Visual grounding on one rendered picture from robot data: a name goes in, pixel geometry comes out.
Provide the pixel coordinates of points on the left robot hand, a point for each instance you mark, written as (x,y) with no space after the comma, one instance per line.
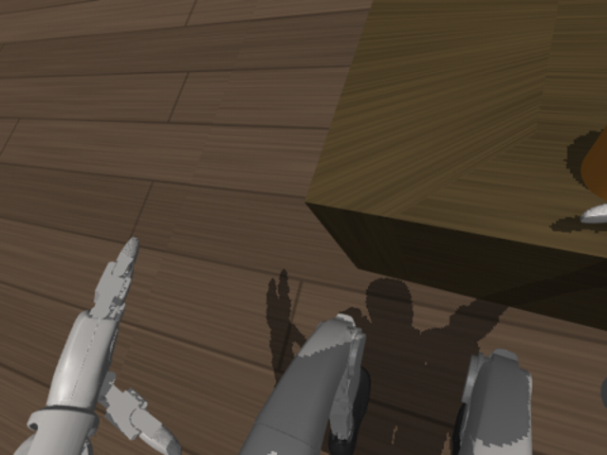
(82,376)

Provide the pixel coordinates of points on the can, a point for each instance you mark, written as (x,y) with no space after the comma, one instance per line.
(594,167)

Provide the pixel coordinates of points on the right robot hand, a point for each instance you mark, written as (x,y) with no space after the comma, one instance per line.
(595,215)

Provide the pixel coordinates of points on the left robot foot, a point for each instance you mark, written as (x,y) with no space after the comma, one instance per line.
(347,447)

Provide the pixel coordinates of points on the left robot arm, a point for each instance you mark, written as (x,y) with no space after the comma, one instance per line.
(61,430)

